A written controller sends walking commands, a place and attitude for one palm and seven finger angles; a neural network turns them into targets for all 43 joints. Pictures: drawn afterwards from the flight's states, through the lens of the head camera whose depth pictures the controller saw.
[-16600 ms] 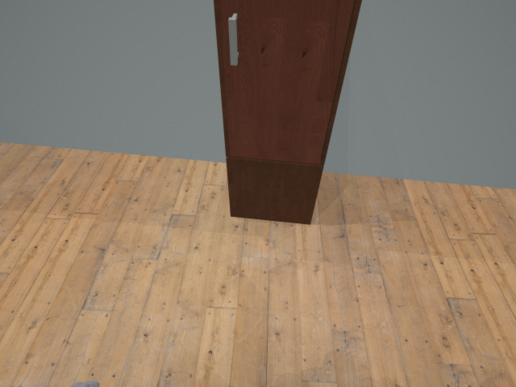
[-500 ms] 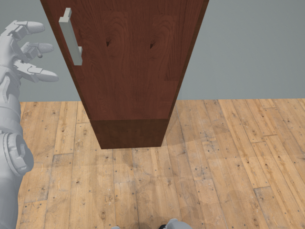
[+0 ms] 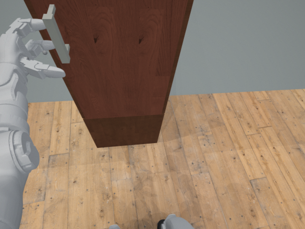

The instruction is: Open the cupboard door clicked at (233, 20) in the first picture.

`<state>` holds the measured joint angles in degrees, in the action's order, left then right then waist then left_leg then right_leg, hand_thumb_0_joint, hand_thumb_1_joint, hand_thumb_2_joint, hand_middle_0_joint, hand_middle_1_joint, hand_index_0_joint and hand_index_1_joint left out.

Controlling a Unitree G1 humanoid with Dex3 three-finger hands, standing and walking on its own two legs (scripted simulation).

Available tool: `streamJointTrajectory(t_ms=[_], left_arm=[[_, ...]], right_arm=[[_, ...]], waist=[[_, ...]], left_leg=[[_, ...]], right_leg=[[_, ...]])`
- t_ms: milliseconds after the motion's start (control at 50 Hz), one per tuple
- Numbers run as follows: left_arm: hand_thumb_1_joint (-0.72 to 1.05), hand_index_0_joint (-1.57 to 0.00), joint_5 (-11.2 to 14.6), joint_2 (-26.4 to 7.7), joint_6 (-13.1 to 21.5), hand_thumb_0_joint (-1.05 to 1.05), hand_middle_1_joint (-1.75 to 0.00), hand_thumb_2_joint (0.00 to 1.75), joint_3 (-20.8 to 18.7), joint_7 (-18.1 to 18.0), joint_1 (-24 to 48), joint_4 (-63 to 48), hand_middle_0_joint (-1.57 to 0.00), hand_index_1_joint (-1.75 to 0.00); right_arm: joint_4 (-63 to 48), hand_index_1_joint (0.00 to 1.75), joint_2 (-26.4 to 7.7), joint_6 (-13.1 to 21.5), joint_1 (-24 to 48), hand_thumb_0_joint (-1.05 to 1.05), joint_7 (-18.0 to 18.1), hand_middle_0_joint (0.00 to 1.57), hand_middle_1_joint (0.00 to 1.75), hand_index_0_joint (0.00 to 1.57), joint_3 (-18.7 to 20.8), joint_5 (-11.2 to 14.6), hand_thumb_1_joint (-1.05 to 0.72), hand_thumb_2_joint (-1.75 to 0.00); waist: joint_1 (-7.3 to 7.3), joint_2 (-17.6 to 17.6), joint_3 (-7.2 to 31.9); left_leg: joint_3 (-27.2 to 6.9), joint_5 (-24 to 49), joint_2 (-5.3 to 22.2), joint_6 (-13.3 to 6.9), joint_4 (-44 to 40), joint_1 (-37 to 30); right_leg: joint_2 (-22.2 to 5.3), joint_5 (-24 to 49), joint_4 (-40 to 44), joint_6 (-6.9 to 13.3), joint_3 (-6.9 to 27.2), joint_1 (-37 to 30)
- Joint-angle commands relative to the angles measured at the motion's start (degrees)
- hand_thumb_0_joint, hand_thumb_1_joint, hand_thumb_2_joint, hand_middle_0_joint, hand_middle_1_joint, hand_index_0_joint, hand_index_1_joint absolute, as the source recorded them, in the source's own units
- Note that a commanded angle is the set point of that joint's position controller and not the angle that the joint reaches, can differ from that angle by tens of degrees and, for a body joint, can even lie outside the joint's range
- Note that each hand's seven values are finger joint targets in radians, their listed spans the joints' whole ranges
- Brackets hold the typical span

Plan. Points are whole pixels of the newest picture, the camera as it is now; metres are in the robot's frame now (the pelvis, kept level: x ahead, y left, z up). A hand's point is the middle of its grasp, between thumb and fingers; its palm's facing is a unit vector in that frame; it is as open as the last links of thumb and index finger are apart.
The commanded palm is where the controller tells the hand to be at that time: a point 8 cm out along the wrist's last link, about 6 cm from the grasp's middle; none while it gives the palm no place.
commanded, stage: slide the fingers in behind the handle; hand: left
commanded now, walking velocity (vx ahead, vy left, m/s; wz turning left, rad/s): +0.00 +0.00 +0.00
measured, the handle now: (59, 35) +0.57 +0.18 +0.15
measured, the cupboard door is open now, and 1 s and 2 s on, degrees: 0 0 0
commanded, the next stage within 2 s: close the thumb around the handle in 1.04 s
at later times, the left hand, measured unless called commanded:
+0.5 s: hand (56, 52) +0.53 +0.19 +0.14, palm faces +0.02 -1.00 -0.01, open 13.9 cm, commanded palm +0.51 +0.21 +0.14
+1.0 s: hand (57, 52) +0.53 +0.18 +0.14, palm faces +0.04 -1.00 +0.00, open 14.0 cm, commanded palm +0.50 +0.21 +0.14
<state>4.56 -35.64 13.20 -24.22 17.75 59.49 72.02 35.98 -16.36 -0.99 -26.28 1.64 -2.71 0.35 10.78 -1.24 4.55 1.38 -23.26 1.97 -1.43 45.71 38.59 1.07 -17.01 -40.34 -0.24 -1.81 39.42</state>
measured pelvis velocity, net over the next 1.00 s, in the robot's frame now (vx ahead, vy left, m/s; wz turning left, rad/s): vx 0.01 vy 0.00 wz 0.03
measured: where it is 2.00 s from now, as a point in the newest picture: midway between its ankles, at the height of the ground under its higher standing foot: outside the picture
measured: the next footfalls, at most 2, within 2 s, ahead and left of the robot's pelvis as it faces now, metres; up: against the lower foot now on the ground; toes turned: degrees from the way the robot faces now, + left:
none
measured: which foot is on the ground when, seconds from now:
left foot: down 0.00-1.00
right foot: down 0.00-1.00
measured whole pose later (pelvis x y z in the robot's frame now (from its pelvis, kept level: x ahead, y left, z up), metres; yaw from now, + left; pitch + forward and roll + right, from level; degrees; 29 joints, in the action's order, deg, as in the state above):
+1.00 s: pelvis +0.01 +0.00 +0.00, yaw +2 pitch +16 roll -2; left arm 6.0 -28.7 13.8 -17.4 10.9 61.0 71.4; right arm 38.4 -15.9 0.6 -25.0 0.2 -1.7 -0.4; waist 8.8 -1.5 5.0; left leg -0.3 -23.9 1.0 -1.1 45.9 38.2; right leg 0.2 -18.8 -41.3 0.0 -3.4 38.7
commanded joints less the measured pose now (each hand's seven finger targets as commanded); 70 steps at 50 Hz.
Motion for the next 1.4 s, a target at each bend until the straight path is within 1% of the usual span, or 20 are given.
streamJointTrajectory(t_ms=[0, 60, 100, 180, 300, 340, 360, 400, 480, 580, 640, 760, 800, 860, 920, 1060, 1100, 1120, 1160, 1380], left_arm=[[-0.50, -0.30, 1.4, -13.7, 4.4, 0.00, -1.20, 0.30, -0.2, 0.0, 27.5, -14.4, -0.30, -1.20], [-0.50, -0.30, 2.0, -12.0, 3.4, 0.00, -1.20, 0.30, 0.4, -0.3, 26.7, -12.3, -0.30, -1.20], [-0.50, -0.30, 1.8, -11.4, 3.7, 0.00, -1.20, 0.30, 0.7, -0.7, 28.1, -14.5, -0.30, -1.20], [-0.50, -0.30, 1.7, -11.6, 4.1, 0.00, -1.20, 0.30, 0.3, -1.9, 28.6, -13.8, -0.30, -1.20], [-0.50, -0.30, 0.8, -9.6, 4.7, 0.00, -1.20, 0.30, 1.5, -3.1, 29.7, -15.4, -0.30, -1.20], [-0.50, -0.30, 1.3, -6.3, 4.5, 0.00, -1.20, 0.30, 3.4, -3.3, 30.0, -15.1, -0.30, -1.20], [-0.50, -0.30, 1.3, -7.2, 4.2, 0.00, -1.20, 0.30, 2.4, -3.6, 28.9, -13.9, -0.30, -1.20], [-0.50, -0.30, 1.4, -4.6, 4.5, 0.00, -1.20, 0.30, 4.5, -3.8, 30.8, -16.2, -0.30, -1.20], [-0.50, -0.30, 1.9, -0.3, 3.8, 0.00, -1.20, 0.30, 7.2, -4.4, 31.8, -14.3, -0.30, -1.20], [-0.50, -0.30, 1.8, 0.2, 3.3, 0.00, -1.20, 0.30, 7.6, -4.8, 32.7, -12.2, -0.30, -1.20], [-0.50, -0.30, 1.5, 3.1, 3.7, 0.00, -1.20, 0.30, 9.8, -4.8, 33.0, -13.4, -0.30, -1.20], [-0.50, -0.30, 2.2, 2.0, 4.1, 0.00, -1.20, 0.30, 8.6, -4.8, 32.8, -13.5, -0.30, -1.20], [-0.50, -0.30, 2.4, 2.6, 4.5, 0.00, -1.20, 0.30, 9.0, -4.9, 33.3, -15.1, -0.30, -1.20], [-0.50, -0.30, 2.3, 2.0, 4.0, 0.00, -1.20, 0.30, 8.3, -5.1, 31.9, -12.1, -0.30, -1.20], [-0.50, -0.30, 1.8, -0.9, 4.3, 0.00, -1.20, 0.30, 6.4, -5.1, 31.9, -12.8, -0.30, -1.20], [-0.50, -0.30, 2.5, 2.9, 4.8, 0.00, -1.20, 0.30, 9.0, -4.5, 31.0, -14.9, -0.30, -1.20], [-0.50, -0.30, 2.6, -0.1, 5.1, 0.00, -1.20, 0.30, 6.6, -5.0, 31.5, -15.7, -0.30, -1.20], [-0.50, -0.30, 2.6, 1.2, 5.1, 0.00, -1.20, 0.30, 7.5, -4.9, 30.8, -16.5, -0.30, -1.20], [-0.39, -0.31, 2.3, 3.4, 4.9, 0.00, -1.21, 0.35, 9.2, -5.2, 30.5, -15.4, -0.31, -1.21], [0.23, -0.35, 0.5, -3.3, 5.0, 0.00, -1.28, 0.61, 3.5, -8.0, 28.5, -13.4, -0.35, -1.28]], right_arm=[[-3.3, 0.30, -10.2, 1.1, -8.4, 0.00, 0.7, 0.20, 0.30, 0.20, 4.0, 0.1, -0.90, -0.90], [-3.0, 0.30, -10.3, 1.0, -8.5, 0.00, 0.7, 0.20, 0.30, 0.20, 4.1, 0.2, -0.90, -0.90], [-3.3, 0.30, -10.1, 1.2, -8.2, 0.00, 0.6, 0.20, 0.30, 0.20, 4.1, 0.1, -0.90, -0.90], [-2.6, 0.30, -10.1, 1.4, -8.8, 0.00, 0.6, 0.20, 0.30, 0.20, 4.2, -0.1, -0.90, -0.90], [-2.5, 0.30, -9.6, 1.4, -8.7, 0.00, 0.1, 0.20, 0.30, 0.20, 4.4, -0.2, -0.90, -0.90], [-2.2, 0.30, -9.4, 1.6, -8.3, 0.00, -0.2, 0.20, 0.30, 0.20, 4.4, -0.3, -0.90, -0.90], [-2.1, 0.30, -9.6, 1.4, -8.7, 0.00, -0.1, 0.20, 0.30, 0.20, 4.5, -0.2, -0.90, -0.90], [-2.1, 0.30, -9.4, 1.6, -8.4, 0.00, -0.2, 0.20, 0.30, 0.20, 4.6, -0.3, -0.90, -0.90], [-1.1, 0.30, -9.3, 1.8, -8.7, 0.00, -0.2, 0.20, 0.30, 0.20, 4.6, -0.4, -0.90, -0.90], [-0.2, 0.30, -9.4, 2.2, -9.0, 0.00, -0.2, 0.20, 0.30, 0.20, 4.5, -0.5, -0.90, -0.90], [-0.2, 0.30, -9.0, 2.5, -8.7, 0.00, -0.7, 0.20, 0.30, 0.20, 4.6, -0.6, -0.90, -0.90], [0.0, 0.30, -9.3, 2.6, -8.6, 0.00, -0.8, 0.20, 0.30, 0.20, 4.7, -0.5, -0.90, -0.90], [-0.2, 0.30, -9.1, 2.6, -8.4, 0.00, -0.9, 0.20, 0.30, 0.20, 4.6, -0.6, -0.90, -0.90], [0.0, 0.30, -9.4, 2.6, -8.3, 0.00, -0.8, 0.20, 0.30, 0.20, 4.6, -0.5, -0.90, -0.90], [-0.2, 0.30, -9.5, 2.7, -8.4, 0.00, -0.5, 0.20, 0.30, 0.20, 4.5, -0.5, -0.90, -0.90], [-0.7, 0.30, -9.0, 2.6, -7.6, 0.00, -0.8, 0.20, 0.30, 0.20, 4.7, -0.3, -0.90, -0.90], [-0.5, 0.30, -9.3, 2.6, -7.9, 0.00, -0.7, 0.20, 0.30, 0.20, 4.7, -0.4, -0.90, -0.90], [-0.7, 0.30, -9.1, 2.6, -7.6, 0.00, -0.7, 0.20, 0.30, 0.20, 4.8, -0.3, -0.90, -0.90], [-0.5, 0.30, -8.9, 2.7, -7.5, 0.00, -0.9, 0.20, 0.30, 0.20, 4.7, -0.4, -0.90, -0.90], [-1.9, 0.30, -9.0, 2.3, -7.9, 0.00, -0.8, 0.20, 0.30, 0.20, 4.4, -0.7, -0.90, -0.90]], waist=[[-0.55, -6.9, 24.3], [0.04, -4.2, 22.1], [-0.29, -7.1, 24.1], [-0.02, -4.3, 23.5], [0.04, -6.2, 26.3], [0.46, -7.8, 24.8], [0.38, -4.8, 24.4], [0.78, -6.9, 26.0], [1.85, -5.2, 22.6], [2.59, -3.9, 21.8], [2.17, -7.1, 23.6], [1.83, -4.7, 23.9], [1.57, -7.0, 25.1], [1.94, -3.0, 21.9], [1.27, -4.8, 24.2], [1.22, -5.5, 23.9], [0.75, -5.8, 25.2], [0.52, -6.7, 25.8], [1.03, -5.2, 23.7], [-0.39, -2.3, 23.2]], left_leg=[[-3.3, 23.6, -0.5, 0.1, -4.8, -15.7], [-3.1, 21.1, -0.6, -0.2, -5.0, -13.8], [-3.1, 22.2, -0.8, 0.0, -4.9, -15.6], [-3.3, 22.2, -0.8, -0.2, -4.6, -14.5], [-3.8, 26.8, -0.6, 0.2, -3.9, -17.9], [-3.7, 26.3, -0.6, 0.4, -3.9, -18.5], [-3.8, 25.9, -0.5, 0.2, -4.0, -17.5], [-3.8, 27.0, -0.5, 0.3, -3.9, -19.3], [-4.5, 26.0, -0.5, 0.3, -4.2, -19.0], [-4.2, 23.8, -0.9, 0.0, -4.1, -17.0], [-4.6, 24.7, -0.8, 0.4, -3.8, -19.6], [-4.8, 25.8, -0.8, 0.5, -3.6, -19.2], [-5.0, 27.9, -0.7, 0.6, -3.6, -20.8], [-4.7, 23.1, -0.9, 0.3, -4.1, -17.3], [-4.4, 23.2, -1.2, 0.2, -4.1, -17.2], [-4.6, 26.3, -0.8, 0.6, -3.9, -19.9], [-4.5, 26.9, -0.8, 0.5, -4.0, -20.0], [-4.5, 27.7, -0.8, 0.6, -3.9, -20.7], [-4.7, 26.6, -0.8, 0.6, -4.1, -20.2], [-3.4, 23.7, -1.5, 0.1, -4.6, -14.4]], right_leg=[[1.5, 18.6, 2.5, 1.4, 0.0, -12.1], [1.5, 17.5, 3.2, 1.1, 0.2, -12.1], [1.4, 18.0, 2.9, 1.3, 0.2, -11.9], [1.5, 18.3, 2.7, 1.3, 0.2, -12.6], [1.5, 20.5, 1.8, 1.3, 0.0, -11.5], [1.5, 19.5, 2.1, 1.3, -0.3, -9.9], [1.6, 19.6, 2.1, 1.3, -0.3, -10.6], [1.6, 20.0, 2.1, 1.2, -0.2, -10.0], [1.6, 18.4, 2.4, 1.4, -0.8, -8.3], [1.4, 18.1, 2.5, 1.3, -0.6, -8.5], [1.4, 17.3, 2.2, 1.5, -0.8, -6.7], [1.5, 18.3, 1.9, 1.5, -0.8, -8.0], [1.5, 19.0, 1.6, 1.5, -0.9, -7.6], [1.5, 17.2, 2.2, 1.4, -0.9, -8.2], [1.3, 18.1, 1.9, 1.5, -0.5, -9.6], [1.6, 18.6, 2.0, 1.5, -0.9, -8.4], [1.5, 19.4, 1.9, 1.5, -0.7, -9.6], [1.5, 19.7, 1.8, 1.5, -0.8, -9.5], [1.7, 18.4, 2.0, 1.5, -1.1, -8.3], [1.2, 19.8, 1.6, 1.4, -0.3, -12.9]])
